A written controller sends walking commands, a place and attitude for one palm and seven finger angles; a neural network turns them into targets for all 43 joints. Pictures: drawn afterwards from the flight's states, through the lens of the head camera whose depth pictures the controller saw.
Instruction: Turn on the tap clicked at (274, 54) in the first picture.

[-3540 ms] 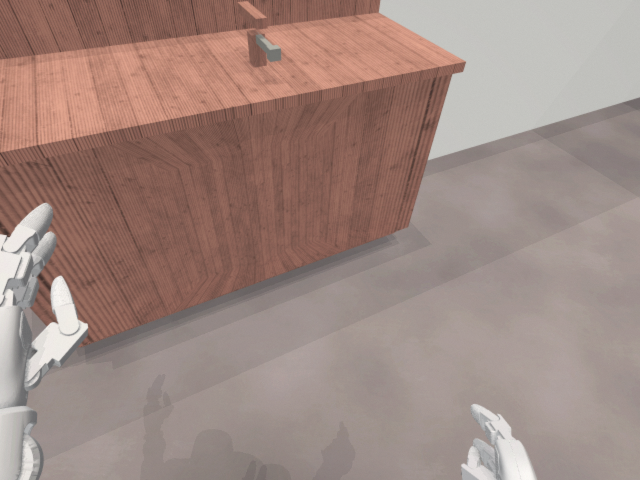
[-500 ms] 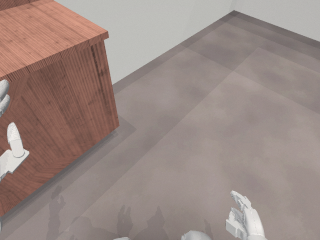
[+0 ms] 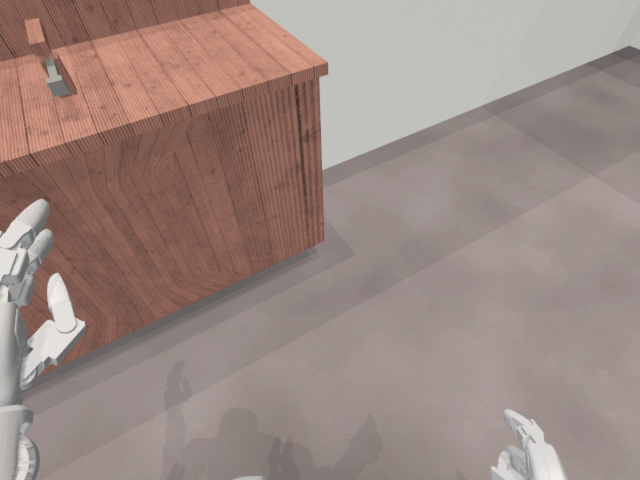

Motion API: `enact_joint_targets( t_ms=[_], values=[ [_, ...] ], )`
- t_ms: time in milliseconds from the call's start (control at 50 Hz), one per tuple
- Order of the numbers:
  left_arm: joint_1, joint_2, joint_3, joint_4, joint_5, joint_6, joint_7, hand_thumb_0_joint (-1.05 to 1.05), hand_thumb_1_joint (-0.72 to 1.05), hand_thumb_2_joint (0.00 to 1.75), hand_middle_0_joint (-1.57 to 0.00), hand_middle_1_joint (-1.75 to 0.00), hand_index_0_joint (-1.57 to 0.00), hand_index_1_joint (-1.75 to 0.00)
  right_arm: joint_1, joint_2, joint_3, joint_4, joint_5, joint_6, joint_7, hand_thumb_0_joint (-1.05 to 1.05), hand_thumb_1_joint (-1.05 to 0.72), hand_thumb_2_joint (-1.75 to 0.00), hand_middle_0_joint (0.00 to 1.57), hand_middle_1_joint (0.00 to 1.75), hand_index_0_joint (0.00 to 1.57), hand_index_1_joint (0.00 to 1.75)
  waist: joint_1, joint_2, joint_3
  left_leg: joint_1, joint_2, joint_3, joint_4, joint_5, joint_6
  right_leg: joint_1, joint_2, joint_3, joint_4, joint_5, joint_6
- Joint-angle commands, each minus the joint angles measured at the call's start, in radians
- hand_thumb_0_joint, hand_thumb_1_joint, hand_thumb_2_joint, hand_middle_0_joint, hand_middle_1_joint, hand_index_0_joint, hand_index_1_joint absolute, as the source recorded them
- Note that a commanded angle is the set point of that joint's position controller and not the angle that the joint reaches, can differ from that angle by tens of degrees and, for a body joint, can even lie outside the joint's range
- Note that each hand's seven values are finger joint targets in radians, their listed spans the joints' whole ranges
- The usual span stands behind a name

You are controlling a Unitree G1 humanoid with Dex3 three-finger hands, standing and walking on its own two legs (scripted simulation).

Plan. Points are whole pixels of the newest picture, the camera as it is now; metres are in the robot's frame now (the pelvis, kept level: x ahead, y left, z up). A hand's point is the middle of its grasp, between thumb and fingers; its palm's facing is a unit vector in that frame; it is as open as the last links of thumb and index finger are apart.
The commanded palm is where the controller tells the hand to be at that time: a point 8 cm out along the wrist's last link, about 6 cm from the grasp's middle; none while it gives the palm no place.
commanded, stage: turn to face it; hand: left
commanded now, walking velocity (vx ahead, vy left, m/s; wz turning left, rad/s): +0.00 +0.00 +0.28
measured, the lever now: (57, 85) +0.77 +0.55 +0.10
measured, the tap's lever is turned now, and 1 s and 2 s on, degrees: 0 0 0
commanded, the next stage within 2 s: take the last steps up to it in 0.16 s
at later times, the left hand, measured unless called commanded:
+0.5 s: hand out of the picture +0.07 +0.26 +0.17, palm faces +0.57 -0.71 -0.40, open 7.4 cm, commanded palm +0.02 +0.29 +0.17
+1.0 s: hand out of the picture +0.05 +0.30 +0.17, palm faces +0.61 -0.71 -0.35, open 7.4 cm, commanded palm -0.01 +0.32 +0.17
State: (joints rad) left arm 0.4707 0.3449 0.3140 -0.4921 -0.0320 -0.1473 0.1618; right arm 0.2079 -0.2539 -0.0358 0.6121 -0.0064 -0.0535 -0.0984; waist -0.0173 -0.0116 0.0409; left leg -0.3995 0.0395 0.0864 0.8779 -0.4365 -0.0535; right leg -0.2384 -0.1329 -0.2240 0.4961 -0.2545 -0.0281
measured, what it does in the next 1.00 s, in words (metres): walks backwards: left foot, then right foot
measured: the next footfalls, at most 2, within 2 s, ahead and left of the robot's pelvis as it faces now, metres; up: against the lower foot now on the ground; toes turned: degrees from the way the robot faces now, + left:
left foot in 0.12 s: +0.00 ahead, +0.14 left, +0.00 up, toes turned +8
right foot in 0.46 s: -0.03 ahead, -0.10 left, +0.00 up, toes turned +2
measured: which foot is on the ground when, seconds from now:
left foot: up 0.00-0.10, down 0.12-0.46, up 0.48-0.86, down 0.88-1.00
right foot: down 0.00-0.12, up 0.14-0.44, down 0.46-0.88, up 0.90-1.00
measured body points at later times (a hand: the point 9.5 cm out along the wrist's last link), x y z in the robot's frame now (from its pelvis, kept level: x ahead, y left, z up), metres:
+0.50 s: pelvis -0.10 -0.01 -0.02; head -0.11 -0.03 +0.43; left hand +0.04 +0.29 +0.19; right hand +0.10 -0.18 -0.11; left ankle -0.06 +0.13 -0.73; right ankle -0.07 -0.10 -0.75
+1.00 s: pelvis -0.11 +0.01 -0.01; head -0.12 +0.02 +0.44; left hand +0.02 +0.33 +0.19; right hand +0.08 -0.19 -0.09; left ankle -0.14 +0.13 -0.74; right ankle -0.07 -0.09 -0.69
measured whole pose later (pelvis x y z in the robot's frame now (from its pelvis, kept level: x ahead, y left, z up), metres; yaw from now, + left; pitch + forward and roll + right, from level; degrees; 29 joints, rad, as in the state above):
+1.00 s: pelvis -0.11 +0.01 -0.01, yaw +12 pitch -2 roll +0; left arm 0.42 0.36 0.35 -0.45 0.00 -0.21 0.18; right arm 0.25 -0.17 -0.02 0.64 0.00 -0.10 -0.07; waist -0.01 -0.04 -0.01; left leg -0.18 0.06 0.12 0.50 -0.29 0.00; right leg -0.46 -0.06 -0.10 1.01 -0.41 0.02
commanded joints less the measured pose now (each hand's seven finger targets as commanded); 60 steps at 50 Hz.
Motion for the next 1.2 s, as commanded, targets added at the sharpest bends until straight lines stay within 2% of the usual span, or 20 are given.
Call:
enact_joint_targets(
  t_ms=[0, 60, 100, 120, 240, 400, 420, 460, 520, 580, 720, 800, 820, 860, 880, 940, 1000, 1140, 1160, 1180],
  values=[
    [0.030, 0.211, 0.206, -0.279, -0.009, -0.076, 0.049, 0.00, 0.90, 0.90, -0.20, -0.30, -0.20, -0.30, -0.084, -0.025, -0.004, -0.204, -0.007, -0.048, 0.004, 0.00, -0.90, -0.90, 0.20, 0.30, 0.20, 0.30, 0.055, -0.169, -0.245, -0.024, -0.028, 0.046, -0.225, -0.013, 0.021, 0.286, -0.225, 0.187, -0.032, 0.674, -0.096],
    [0.006, 0.174, 0.170, -0.310, -0.020, -0.076, 0.047, 0.00, 0.90, 0.90, -0.20, -0.30, -0.20, -0.30, -0.038, -0.040, -0.017, -0.207, 0.001, -0.028, 0.010, 0.00, -0.90, -0.90, 0.20, 0.30, 0.20, 0.30, -0.008, -0.088, -0.282, 0.216, -0.029, 0.032, -0.478, 0.261, 0.030, 0.176, -0.158, 0.118, 0.148, 0.552, -0.008],
    [0.005, 0.185, 0.157, -0.354, -0.030, -0.106, 0.040, 0.00, 0.90, 0.90, -0.20, -0.30, -0.20, -0.30, -0.047, -0.097, -0.033, -0.222, 0.007, -0.044, 0.016, 0.00, -0.90, -0.90, 0.20, 0.30, 0.20, 0.30, 0.002, 0.306, -0.237, 0.436, 0.302, -0.364, -0.492, 1.023, 0.179, -0.237, 0.037, 0.078, 0.438, -0.180, 0.096],
    [0.017, 0.201, 0.165, -0.316, -0.005, -0.122, 0.028, 0.00, 0.90, 0.90, -0.20, -0.30, -0.20, -0.30, -0.020, -0.082, -0.030, -0.201, 0.009, -0.056, 0.033, 0.00, -0.90, -0.90, 0.20, 0.30, 0.20, 0.30, 0.017, 0.297, -0.202, 0.447, 0.374, -0.420, -0.472, 1.190, 0.249, -0.335, 0.060, 0.148, 0.554, -0.416, 0.082],
    [-0.068, 0.169, 0.117, -0.328, 0.005, -0.112, 0.007, 0.00, 0.90, 0.90, -0.20, -0.30, -0.20, -0.30, -0.051, -0.072, -0.018, -0.150, 0.019, -0.100, 0.062, 0.00, -0.90, -0.90, 0.20, 0.30, 0.20, 0.30, 0.013, 0.270, -0.102, 0.200, 0.198, -0.176, -0.507, 0.704, 0.183, -0.196, 0.092, 0.137, 0.422, -0.140, 0.095],
    [-0.146, 0.153, 0.104, -0.136, 0.010, -0.077, 0.008, 0.00, 0.90, 0.90, -0.20, -0.30, -0.20, -0.30, -0.096, -0.059, 0.004, -0.128, 0.012, -0.073, 0.043, 0.00, -0.90, -0.90, 0.20, 0.30, 0.20, 0.30, 0.032, 0.190, -0.075, -0.120, 0.159, -0.236, -0.575, -0.287, 0.169, 0.181, 0.137, 0.077, 0.031, -0.183, 0.065],
    [-0.164, 0.159, 0.100, -0.121, 0.021, -0.072, 0.009, 0.00, 0.90, 0.90, -0.20, -0.30, -0.20, -0.30, -0.091, -0.049, 0.003, -0.127, 0.012, -0.064, 0.041, 0.00, -0.90, -0.90, 0.20, 0.30, 0.20, 0.30, 0.032, 0.085, -0.076, -0.175, 0.102, -0.181, -0.435, -0.295, 0.134, 0.219, 0.077, 0.156, -0.065, -0.242, 0.028],
    [-0.218, 0.210, 0.098, -0.129, 0.012, -0.062, 0.002, 0.00, 0.90, 0.90, -0.20, -0.30, -0.20, -0.30, -0.156, -0.026, 0.007, -0.148, 0.016, -0.059, 0.038, 0.00, -0.90, -0.90, 0.20, 0.30, 0.20, 0.30, 0.053, -0.318, 0.024, -0.330, -0.053, -0.062, 0.190, -0.139, 0.046, 0.047, -0.325, 0.768, -0.403, -0.592, -0.147],
    [-0.184, 0.202, 0.118, -0.117, 0.013, -0.096, -0.004, 0.00, 0.90, 0.90, -0.20, -0.30, -0.20, -0.30, -0.116, -0.038, 0.011, -0.097, -0.003, -0.065, 0.039, 0.00, -0.90, -0.90, 0.20, 0.30, 0.20, 0.30, 0.011, -0.111, -0.001, -0.233, 0.012, -0.111, 0.360, 0.130, 0.018, -0.069, -0.221, 0.524, -0.362, -0.409, -0.105],
    [-0.142, 0.206, 0.127, -0.144, 0.010, -0.111, -0.009, 0.00, 0.90, 0.90, -0.20, -0.30, -0.20, -0.30, -0.120, -0.045, 0.008, -0.099, 0.005, -0.048, 0.033, 0.00, -0.90, -0.90, 0.20, 0.30, 0.20, 0.30, 0.012, -0.088, -0.031, -0.191, 0.030, -0.056, 0.246, 0.163, 0.016, -0.046, -0.184, 0.322, -0.340, -0.260, -0.079],
    [-0.049, 0.207, 0.166, -0.168, 0.008, -0.116, 0.026, 0.00, 0.90, 0.90, -0.20, -0.30, -0.20, -0.30, -0.080, -0.045, -0.017, -0.137, 0.001, -0.080, 0.015, 0.00, -0.90, -0.90, 0.20, 0.30, 0.20, 0.30, 0.049, -0.162, -0.141, -0.039, 0.007, 0.053, -0.208, 0.046, 0.051, 0.122, -0.187, 0.348, -0.287, -0.207, -0.126],
    [-0.082, 0.176, 0.142, -0.196, 0.006, -0.112, 0.041, 0.00, 0.90, 0.90, -0.20, -0.30, -0.20, -0.30, -0.045, -0.054, -0.021, -0.145, 0.001, -0.082, 0.005, 0.00, -0.90, -0.90, 0.20, 0.30, 0.20, 0.30, 0.019, -0.117, -0.172, 0.187, -0.018, 0.089, -0.447, 0.094, 0.063, 0.077, -0.108, 0.281, -0.161, -0.232, -0.072],
    [-0.105, 0.166, 0.127, -0.211, 0.005, -0.118, 0.039, 0.00, 0.90, 0.90, -0.20, -0.30, -0.20, -0.30, -0.030, -0.067, -0.026, -0.148, 0.005, -0.081, 0.000, 0.00, -0.90, -0.90, 0.20, 0.30, 0.20, 0.30, 0.003, -0.023, -0.166, 0.273, 0.012, 0.041, -0.508, 0.097, 0.078, 0.014, -0.064, 0.243, -0.035, -0.203, -0.040],
    [-0.144, 0.141, 0.094, -0.247, 0.020, -0.139, 0.036, 0.00, 0.90, 0.90, -0.20, -0.30, -0.20, -0.30, -0.042, -0.089, -0.025, -0.160, 0.010, -0.081, 0.007, 0.00, -0.90, -0.90, 0.20, 0.30, 0.20, 0.30, -0.001, 0.336, -0.090, 0.439, 0.323, -0.398, -0.622, 0.195, 0.214, -0.362, 0.097, 0.098, 0.372, -0.306, 0.042],
    [-0.164, 0.177, 0.113, -0.225, 0.037, -0.147, 0.036, 0.00, 0.90, 0.90, -0.20, -0.30, -0.20, -0.30, -0.054, -0.075, -0.020, -0.152, 0.009, -0.088, 0.013, 0.00, -0.90, -0.90, 0.20, 0.30, 0.20, 0.30, -0.001, 0.259, -0.051, 0.391, 0.372, -0.446, -0.661, 0.280, 0.260, -0.429, 0.090, 0.142, 0.531, -0.305, 0.034],
    [-0.183, 0.204, 0.126, -0.247, 0.044, -0.141, 0.012, 0.00, 0.90, 0.90, -0.20, -0.30, -0.20, -0.30, -0.065, -0.066, -0.021, -0.112, 0.010, -0.103, 0.028, 0.00, -0.90, -0.90, 0.20, 0.30, 0.20, 0.30, 0.006, 0.258, -0.014, 0.254, 0.326, -0.301, -0.659, 0.109, 0.263, -0.429, 0.019, 0.182, 0.599, -0.151, 0.048],
    [-0.124, 0.162, 0.099, -0.247, 0.038, -0.140, 0.006, 0.00, 0.90, 0.90, -0.20, -0.30, -0.20, -0.30, -0.062, -0.059, -0.013, -0.108, 0.011, -0.118, 0.037, 0.00, -0.90, -0.90, 0.20, 0.30, 0.20, 0.30, 0.018, 0.257, -0.012, 0.184, 0.259, -0.138, -0.645, 0.200, 0.218, -0.300, 0.039, 0.117, 0.430, -0.100, 0.056],
    [-0.104, 0.172, 0.137, -0.120, 0.024, -0.107, 0.004, 0.00, 0.90, 0.90, -0.20, -0.30, -0.20, -0.30, -0.081, -0.050, 0.002, -0.112, 0.006, -0.090, 0.031, 0.00, -0.90, -0.90, 0.20, 0.30, 0.20, 0.30, 0.021, 0.154, -0.094, 0.130, 0.212, -0.030, -0.418, 0.221, 0.148, 0.072, 0.135, 0.005, -0.003, -0.028, 0.050],
    [-0.110, 0.182, 0.143, -0.105, 0.024, -0.103, 0.005, 0.00, 0.90, 0.90, -0.20, -0.30, -0.20, -0.30, -0.087, -0.041, 0.001, -0.108, 0.010, -0.081, 0.031, 0.00, -0.90, -0.90, 0.20, 0.30, 0.20, 0.30, 0.028, 0.067, -0.122, 0.064, 0.180, 0.001, -0.261, 0.198, 0.133, 0.175, 0.091, 0.074, -0.049, -0.031, 0.026],
    [-0.113, 0.201, 0.154, -0.093, 0.030, -0.097, 0.006, 0.00, 0.90, 0.90, -0.20, -0.30, -0.20, -0.30, -0.075, -0.024, -0.002, -0.109, 0.015, -0.070, 0.035, 0.00, -0.90, -0.90, 0.20, 0.30, 0.20, 0.30, 0.027, -0.134, -0.158, -0.090, 0.090, 0.069, 0.006, 0.091, 0.100, 0.278, -0.076, 0.342, -0.122, -0.084, -0.054]
  ],
)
